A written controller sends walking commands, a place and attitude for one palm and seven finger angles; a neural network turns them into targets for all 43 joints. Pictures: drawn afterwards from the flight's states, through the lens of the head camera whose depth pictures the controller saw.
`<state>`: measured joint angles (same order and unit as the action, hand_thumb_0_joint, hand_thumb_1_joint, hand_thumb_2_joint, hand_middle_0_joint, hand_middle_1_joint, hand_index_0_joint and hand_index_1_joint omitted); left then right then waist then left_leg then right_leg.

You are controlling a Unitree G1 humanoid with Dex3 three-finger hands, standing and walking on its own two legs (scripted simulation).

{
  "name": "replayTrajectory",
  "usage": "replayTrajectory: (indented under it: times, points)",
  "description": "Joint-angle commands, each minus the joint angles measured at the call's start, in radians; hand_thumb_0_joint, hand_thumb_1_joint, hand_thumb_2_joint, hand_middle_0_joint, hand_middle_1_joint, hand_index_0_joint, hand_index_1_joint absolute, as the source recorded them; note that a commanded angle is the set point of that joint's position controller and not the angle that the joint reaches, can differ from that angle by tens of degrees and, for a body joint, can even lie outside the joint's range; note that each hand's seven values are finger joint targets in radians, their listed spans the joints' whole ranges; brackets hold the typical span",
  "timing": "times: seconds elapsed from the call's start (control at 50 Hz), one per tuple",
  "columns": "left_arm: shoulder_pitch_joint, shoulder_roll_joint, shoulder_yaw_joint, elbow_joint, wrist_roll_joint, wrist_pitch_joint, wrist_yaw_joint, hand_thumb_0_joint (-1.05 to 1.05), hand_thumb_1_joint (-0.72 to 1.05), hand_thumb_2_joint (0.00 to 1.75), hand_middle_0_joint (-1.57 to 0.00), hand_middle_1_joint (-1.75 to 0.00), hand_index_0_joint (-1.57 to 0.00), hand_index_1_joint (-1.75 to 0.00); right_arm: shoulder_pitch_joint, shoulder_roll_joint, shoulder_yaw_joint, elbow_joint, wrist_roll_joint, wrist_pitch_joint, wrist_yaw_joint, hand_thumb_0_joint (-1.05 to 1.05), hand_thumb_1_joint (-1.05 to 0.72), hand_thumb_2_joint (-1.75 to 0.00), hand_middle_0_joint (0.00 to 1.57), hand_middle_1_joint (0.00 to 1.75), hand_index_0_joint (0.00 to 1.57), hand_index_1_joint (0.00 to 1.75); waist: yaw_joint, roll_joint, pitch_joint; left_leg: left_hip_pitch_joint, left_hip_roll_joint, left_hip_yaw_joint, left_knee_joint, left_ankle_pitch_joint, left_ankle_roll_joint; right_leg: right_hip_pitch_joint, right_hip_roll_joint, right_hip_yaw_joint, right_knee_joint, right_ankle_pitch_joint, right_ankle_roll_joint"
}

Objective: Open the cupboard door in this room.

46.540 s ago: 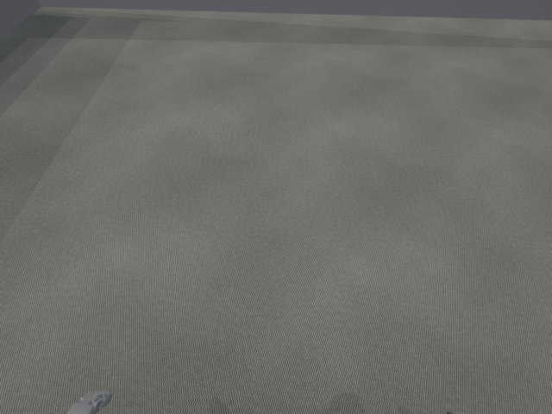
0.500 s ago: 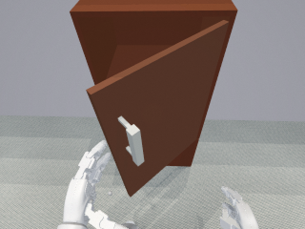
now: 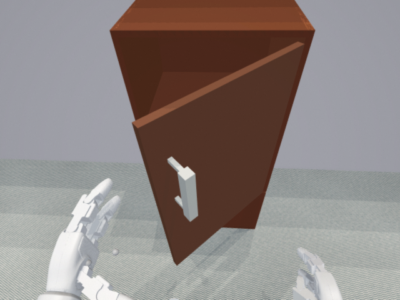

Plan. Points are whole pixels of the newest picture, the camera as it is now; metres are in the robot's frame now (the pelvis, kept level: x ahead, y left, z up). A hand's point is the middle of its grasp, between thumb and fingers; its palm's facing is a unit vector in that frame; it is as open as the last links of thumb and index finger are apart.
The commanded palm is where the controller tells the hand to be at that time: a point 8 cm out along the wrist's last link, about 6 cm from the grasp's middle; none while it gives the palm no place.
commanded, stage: draw the hand back to the body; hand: left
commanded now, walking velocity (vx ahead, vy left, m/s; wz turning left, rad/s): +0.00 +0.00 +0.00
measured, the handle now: (182, 189) +0.32 +0.06 +0.08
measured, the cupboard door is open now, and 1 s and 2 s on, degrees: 44 44 44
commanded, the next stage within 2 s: step back with the hand held close in 1.28 s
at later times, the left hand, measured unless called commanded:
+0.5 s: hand (53, 233) +0.19 +0.23 +0.14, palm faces +0.23 -0.92 -0.30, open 13.9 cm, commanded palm +0.15 +0.28 +0.18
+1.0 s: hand out of the picture +0.22 +0.29 +0.21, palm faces +0.43 -0.81 -0.39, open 8.2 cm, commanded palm +0.17 +0.33 +0.22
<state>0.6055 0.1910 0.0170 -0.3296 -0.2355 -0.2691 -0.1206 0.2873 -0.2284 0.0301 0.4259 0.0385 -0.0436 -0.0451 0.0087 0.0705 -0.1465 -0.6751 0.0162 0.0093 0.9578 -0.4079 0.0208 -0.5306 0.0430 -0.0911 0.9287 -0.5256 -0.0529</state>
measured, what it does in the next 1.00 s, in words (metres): rises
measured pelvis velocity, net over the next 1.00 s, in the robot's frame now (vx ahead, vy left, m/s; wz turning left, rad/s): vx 0.02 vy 0.03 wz -0.03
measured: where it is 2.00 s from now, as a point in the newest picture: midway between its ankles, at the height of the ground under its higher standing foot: outside the picture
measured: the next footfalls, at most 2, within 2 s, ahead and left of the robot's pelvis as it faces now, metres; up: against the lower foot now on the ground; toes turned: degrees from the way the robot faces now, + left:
none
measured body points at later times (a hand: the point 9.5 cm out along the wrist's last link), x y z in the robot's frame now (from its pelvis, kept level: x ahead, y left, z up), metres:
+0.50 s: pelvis +0.01 +0.03 +0.04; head -0.01 +0.03 +0.49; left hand +0.17 +0.28 +0.16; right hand +0.19 -0.18 -0.03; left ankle +0.04 +0.11 -0.68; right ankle -0.03 -0.08 -0.68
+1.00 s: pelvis +0.02 +0.03 +0.06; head +0.01 +0.02 +0.51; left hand +0.19 +0.33 +0.23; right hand +0.20 -0.19 -0.02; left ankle +0.04 +0.11 -0.68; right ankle -0.03 -0.08 -0.68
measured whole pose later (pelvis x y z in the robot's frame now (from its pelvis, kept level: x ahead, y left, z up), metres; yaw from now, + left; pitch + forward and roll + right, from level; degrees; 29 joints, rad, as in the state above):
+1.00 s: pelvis +0.02 +0.03 +0.06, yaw -2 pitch -3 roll -1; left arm 0.47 0.36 0.34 -0.41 -0.08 -0.06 0.13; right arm 0.20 -0.24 0.04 0.60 0.01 -0.07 -0.06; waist 0.07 0.05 0.00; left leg -0.19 -0.03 0.07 0.45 -0.22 0.06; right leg -0.05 0.01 -0.02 0.38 -0.29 -0.01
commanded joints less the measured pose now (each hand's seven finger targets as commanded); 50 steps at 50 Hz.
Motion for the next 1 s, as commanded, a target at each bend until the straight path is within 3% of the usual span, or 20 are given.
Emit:
replayTrajectory:
  times: [0.0, 0.12, 0.18, 0.2, 0.22, 0.24, 0.26, 0.3, 0.36, 0.48, 0.54, 0.58, 0.68, 0.76, 0.8, 0.84, 0.88, 0.92, 0.98]
  points:
    - [-0.059, 0.102, 0.053, -0.249, -0.016, -0.023, -0.030, 0.00, -0.50, 0.30, -0.15, -0.30, -0.15, -0.30, -0.109, -0.107, -0.039, -0.185, 0.006, -0.084, -0.018, 0.00, -0.90, -0.90, 0.20, 0.30, 0.20, 0.30, -0.002, -0.055, -0.041, 0.179, -0.019, -0.056, -0.143, 0.117, 0.019, -0.038, -0.023, 0.102, -0.237, 0.236, 0.055]
    - [-0.063, 0.135, 0.105, -0.330, -0.020, 0.006, -0.008, 0.00, -0.43, 0.33, -0.15, -0.30, -0.15, -0.30, -0.108, -0.099, -0.031, -0.182, 0.011, -0.107, -0.015, 0.00, -0.90, -0.90, 0.20, 0.30, 0.20, 0.30, 0.017, 0.009, -0.053, 0.259, -0.010, -0.075, -0.209, 0.131, 0.015, -0.029, -0.001, 0.037, -0.221, 0.231, 0.033]
    - [-0.048, 0.139, 0.124, -0.327, -0.025, 0.036, -0.007, 0.00, -0.32, 0.37, -0.16, -0.30, -0.16, -0.30, -0.115, -0.102, -0.030, -0.176, 0.015, -0.110, -0.014, 0.00, -0.90, -0.90, 0.20, 0.30, 0.20, 0.30, 0.018, -0.010, -0.049, 0.275, -0.005, -0.080, -0.230, 0.137, 0.012, -0.015, 0.003, 0.025, -0.229, 0.239, 0.034]
    - [-0.054, 0.264, 0.144, -0.406, 0.103, 0.065, 0.096, 0.00, -0.29, 0.39, -0.16, -0.30, -0.16, -0.30, -0.123, -0.100, -0.028, -0.177, -0.001, -0.095, -0.039, 0.00, -0.90, -0.90, 0.20, 0.30, 0.20, 0.30, 0.057, -0.007, -0.044, 0.296, 0.007, -0.074, -0.268, 0.119, 0.013, 0.004, -0.028, 0.097, -0.309, 0.233, 0.018]
    - [-0.002, 0.186, 0.109, -0.376, 0.113, 0.096, 0.141, 0.00, -0.26, 0.40, -0.16, -0.30, -0.16, -0.30, -0.117, -0.081, -0.020, -0.170, -0.006, -0.086, -0.048, 0.00, -0.90, -0.90, 0.20, 0.30, 0.20, 0.30, 0.035, -0.017, -0.002, 0.316, 0.004, -0.063, -0.277, 0.113, 0.015, 0.007, -0.036, 0.096, -0.343, 0.218, 0.021]
    - [-0.009, 0.178, 0.106, -0.369, 0.120, 0.116, 0.162, 0.00, -0.22, 0.42, -0.16, -0.30, -0.16, -0.30, -0.120, -0.087, -0.020, -0.167, -0.006, -0.084, -0.050, 0.00, -0.90, -0.90, 0.20, 0.30, 0.20, 0.30, 0.033, -0.053, 0.016, 0.314, 0.005, -0.068, -0.286, 0.104, 0.014, 0.016, -0.037, 0.092, -0.360, 0.204, 0.022]
    - [0.007, 0.144, 0.079, -0.341, 0.136, 0.134, 0.176, 0.00, -0.18, 0.43, -0.16, -0.30, -0.16, -0.30, -0.119, -0.082, -0.016, -0.156, -0.006, -0.077, -0.051, 0.00, -0.90, -0.90, 0.20, 0.30, 0.20, 0.30, 0.023, -0.037, 0.056, 0.329, 0.011, -0.062, -0.295, 0.098, 0.015, 0.010, -0.037, 0.087, -0.369, 0.196, 0.026]
    - [-0.031, 0.168, 0.100, -0.331, 0.153, 0.149, 0.202, 0.00, -0.12, 0.47, -0.16, -0.30, -0.16, -0.30, -0.131, -0.090, -0.013, -0.144, -0.009, -0.066, -0.055, 0.00, -0.90, -0.90, 0.20, 0.30, 0.20, 0.30, 0.021, -0.038, 0.082, 0.354, 0.016, -0.071, -0.330, 0.079, 0.014, 0.024, -0.036, 0.082, -0.400, 0.174, 0.027]
    - [-0.072, 0.217, 0.151, -0.350, 0.170, 0.154, 0.234, 0.00, -0.01, 0.51, -0.17, -0.30, -0.17, -0.30, -0.150, -0.096, -0.013, -0.126, -0.016, -0.071, -0.067, 0.00, -0.90, -0.90, 0.20, 0.30, 0.20, 0.30, 0.027, -0.053, 0.056, 0.409, 0.014, -0.062, -0.370, 0.107, 0.019, 0.089, -0.040, 0.084, -0.439, 0.200, 0.027]
    - [-0.122, 0.253, 0.211, -0.366, 0.182, 0.157, 0.265, 0.00, 0.20, 0.60, -0.18, -0.30, -0.18, -0.30, -0.167, -0.100, -0.007, -0.077, -0.022, -0.091, -0.065, 0.00, -0.90, -0.90, 0.20, 0.30, 0.20, 0.30, 0.036, 0.036, 0.047, 0.500, 0.026, -0.093, -0.480, 0.140, 0.006, 0.193, -0.038, 0.075, -0.474, 0.255, 0.022]
    - [-0.115, 0.277, 0.249, -0.368, 0.185, 0.155, 0.271, 0.00, 0.31, 0.64, -0.18, -0.30, -0.18, -0.30, -0.177, -0.111, -0.010, -0.055, -0.025, -0.103, -0.057, 0.00, -0.90, -0.90, 0.20, 0.30, 0.20, 0.30, 0.047, 0.037, 0.039, 0.531, 0.036, -0.107, -0.518, 0.222, -0.005, 0.252, -0.033, 0.069, -0.487, 0.309, 0.019]
    - [-0.103, 0.262, 0.252, -0.357, 0.181, 0.159, 0.266, 0.00, 0.37, 0.68, -0.18, -0.30, -0.18, -0.30, -0.178, -0.112, -0.013, -0.044, -0.026, -0.103, -0.049, 0.00, -0.90, -0.90, 0.20, 0.30, 0.20, 0.30, 0.045, 0.025, 0.053, 0.549, 0.042, -0.105, -0.536, 0.279, -0.013, 0.270, -0.031, 0.066, -0.498, 0.330, 0.021]
    - [-0.130, 0.292, 0.324, -0.315, 0.172, 0.161, 0.264, 0.00, 0.55, 0.75, -0.19, -0.30, -0.19, -0.30, -0.186, -0.119, -0.025, -0.023, -0.028, -0.090, -0.039, 0.00, -0.90, -0.90, 0.20, 0.30, 0.20, 0.30, 0.049, -0.023, 0.086, 0.564, 0.046, -0.093, -0.574, 0.313, -0.020, 0.314, -0.026, 0.067, -0.538, 0.358, 0.023]
    - [-0.149, 0.316, 0.379, -0.299, 0.164, 0.160, 0.262, 0.00, 0.69, 0.81, -0.19, -0.30, -0.19, -0.30, -0.194, -0.118, -0.032, -0.012, -0.028, -0.076, -0.036, 0.00, -0.90, -0.90, 0.20, 0.30, 0.20, 0.30, 0.052, -0.009, 0.083, 0.583, 0.043, -0.072, -0.582, 0.352, -0.018, 0.349, -0.026, 0.073, -0.563, 0.390, 0.022]
    - [-0.191, 0.337, 0.404, -0.329, 0.165, 0.152, 0.262, 0.00, 0.76, 0.84, -0.19, -0.30, -0.19, -0.30, -0.194, -0.119, -0.034, -0.004, -0.029, -0.077, -0.034, 0.00, -0.90, -0.90, 0.20, 0.30, 0.20, 0.30, 0.053, 0.038, 0.061, 0.608, 0.043, -0.073, -0.583, 0.383, -0.021, 0.359, -0.027, 0.075, -0.569, 0.404, 0.022]
    - [-0.202, 0.363, 0.436, -0.317, 0.163, 0.152, 0.266, 0.00, 0.83, 0.87, -0.20, -0.30, -0.20, -0.30, -0.197, -0.122, -0.036, 0.009, -0.030, -0.080, -0.032, 0.00, -0.90, -0.90, 0.20, 0.30, 0.20, 0.30, 0.056, 0.046, 0.048, 0.616, 0.041, -0.066, -0.579, 0.401, -0.017, 0.375, -0.027, 0.080, -0.580, 0.426, 0.020]
    - [-0.216, 0.366, 0.448, -0.321, 0.160, 0.150, 0.267, 0.00, 0.90, 0.90, -0.20, -0.30, -0.20, -0.30, -0.198, -0.121, -0.038, 0.013, -0.029, -0.080, -0.031, 0.00, -0.90, -0.90, 0.20, 0.30, 0.20, 0.30, 0.053, 0.040, 0.051, 0.620, 0.039, -0.062, -0.582, 0.408, -0.018, 0.379, -0.027, 0.077, -0.583, 0.431, 0.021]
    - [-0.191, 0.318, 0.406, -0.282, 0.158, 0.154, 0.260, 0.00, 0.90, 0.90, -0.20, -0.30, -0.20, -0.30, -0.198, -0.122, -0.040, 0.017, -0.029, -0.080, -0.024, 0.00, -0.90, -0.90, 0.20, 0.30, 0.20, 0.30, 0.048, 0.033, 0.072, 0.629, 0.040, -0.063, -0.589, 0.401, -0.016, 0.365, -0.027, 0.076, -0.592, 0.421, 0.024]
    - [-0.175, 0.301, 0.385, -0.244, 0.154, 0.163, 0.251, 0.00, 0.90, 0.90, -0.20, -0.30, -0.20, -0.30, -0.205, -0.128, -0.046, 0.016, -0.028, -0.071, -0.021, 0.00, -0.90, -0.90, 0.20, 0.30, 0.20, 0.30, 0.048, 0.000, 0.093, 0.623, 0.035, -0.049, -0.591, 0.383, -0.005, 0.365, -0.028, 0.080, -0.606, 0.427, 0.027]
